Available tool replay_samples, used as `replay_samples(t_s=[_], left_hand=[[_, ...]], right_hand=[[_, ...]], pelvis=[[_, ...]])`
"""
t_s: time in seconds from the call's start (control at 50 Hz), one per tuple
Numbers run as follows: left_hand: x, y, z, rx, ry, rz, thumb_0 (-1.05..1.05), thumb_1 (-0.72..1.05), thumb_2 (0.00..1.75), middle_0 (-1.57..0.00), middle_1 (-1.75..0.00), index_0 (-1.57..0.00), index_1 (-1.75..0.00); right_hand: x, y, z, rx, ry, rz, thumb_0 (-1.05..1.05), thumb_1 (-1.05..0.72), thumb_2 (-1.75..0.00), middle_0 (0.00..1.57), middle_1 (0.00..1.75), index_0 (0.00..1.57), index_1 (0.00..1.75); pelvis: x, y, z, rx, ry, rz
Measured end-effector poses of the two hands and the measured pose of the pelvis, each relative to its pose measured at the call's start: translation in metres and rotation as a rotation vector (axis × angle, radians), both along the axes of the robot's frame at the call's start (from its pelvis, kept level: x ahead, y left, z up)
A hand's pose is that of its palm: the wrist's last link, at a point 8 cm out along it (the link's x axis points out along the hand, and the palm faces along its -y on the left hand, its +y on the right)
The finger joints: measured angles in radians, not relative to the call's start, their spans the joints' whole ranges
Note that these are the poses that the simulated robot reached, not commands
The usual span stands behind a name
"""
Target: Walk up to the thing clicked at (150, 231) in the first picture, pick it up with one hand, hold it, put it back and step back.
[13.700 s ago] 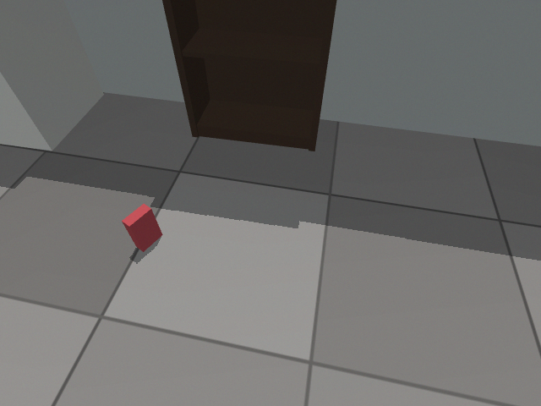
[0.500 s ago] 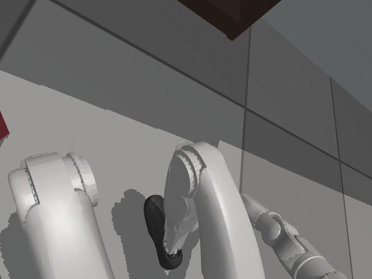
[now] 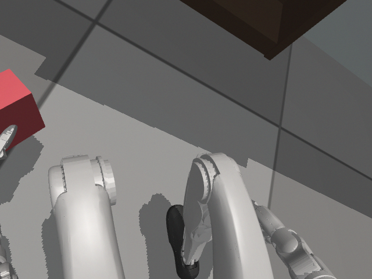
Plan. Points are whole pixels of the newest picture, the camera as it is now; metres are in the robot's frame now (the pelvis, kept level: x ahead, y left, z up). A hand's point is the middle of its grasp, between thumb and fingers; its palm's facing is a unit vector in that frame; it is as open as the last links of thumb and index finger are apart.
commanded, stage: settle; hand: left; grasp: from the side
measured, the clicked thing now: (0, 120) +0.39 +0.33 -0.11
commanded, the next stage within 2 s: lift in 1.16 s
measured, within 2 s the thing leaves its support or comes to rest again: neither
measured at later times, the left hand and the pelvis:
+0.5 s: hand out of the picture +0.34 +0.34 +0.01, palm faces +0.44 -0.90 -0.01, open 8.9 cm; pelvis +0.01 -0.01 +0.04, yaw +5 degrees
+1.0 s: hand out of the picture +0.35 +0.33 +0.05, palm faces +0.45 -0.89 -0.02, open 8.9 cm; pelvis +0.01 -0.02 +0.07, yaw +8 degrees
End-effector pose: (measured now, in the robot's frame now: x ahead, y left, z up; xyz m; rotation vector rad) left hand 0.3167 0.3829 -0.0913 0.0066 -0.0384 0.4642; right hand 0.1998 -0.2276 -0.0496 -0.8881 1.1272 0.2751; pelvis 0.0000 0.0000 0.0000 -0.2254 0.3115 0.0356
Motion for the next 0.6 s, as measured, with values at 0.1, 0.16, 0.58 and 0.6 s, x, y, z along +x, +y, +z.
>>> replay_samples(t_s=[0.1,0.16,0.58,0.6], left_hand=[[-0.006,0.0,0.028,0.007,0.008,-0.002,-0.06,-0.13,0.97,-0.71,-0.98,-0.74,-0.93],[-0.009,0.0,0.043,0.005,0.009,0.003,-0.06,-0.13,0.97,-0.71,-0.98,-0.74,-0.93],[-0.015,-0.009,0.106,-0.005,0.051,-0.008,-0.05,-0.14,0.99,-0.71,-0.98,-0.74,-0.94],[-0.015,-0.01,0.108,-0.005,0.051,-0.01,-0.05,-0.14,0.99,-0.71,-0.98,-0.74,-0.94]], right_hand=[[0.009,0.001,-0.004,0.064,-0.029,-0.053,0.0,-0.9,-0.9,0.21,0.3,0.21,0.3],[0.014,0.002,-0.006,0.098,-0.042,-0.083,0.0,-0.9,-0.9,0.21,0.3,0.21,0.3],[0.023,-0.011,-0.008,0.194,-0.056,-0.23,0.01,-0.89,-0.89,0.2,0.3,0.21,0.3],[0.022,-0.012,-0.007,0.196,-0.058,-0.235,0.01,-0.89,-0.89,0.2,0.3,0.21,0.3]], pelvis=[[0.002,-0.003,0.009,0.02,0.046,0.013],[0.003,-0.004,0.014,0.031,0.072,0.02],[0.009,-0.014,0.046,0.09,0.185,0.056],[0.009,-0.014,0.048,0.091,0.188,0.057]])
